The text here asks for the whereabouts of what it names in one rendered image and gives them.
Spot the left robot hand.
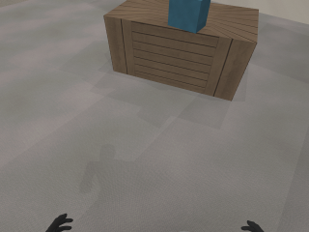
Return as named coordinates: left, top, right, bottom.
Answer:
left=45, top=213, right=73, bottom=232

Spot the right robot hand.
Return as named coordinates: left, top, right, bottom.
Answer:
left=241, top=220, right=264, bottom=232

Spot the pedestal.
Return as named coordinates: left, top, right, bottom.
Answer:
left=103, top=0, right=259, bottom=102

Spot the carton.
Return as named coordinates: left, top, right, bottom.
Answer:
left=167, top=0, right=211, bottom=34

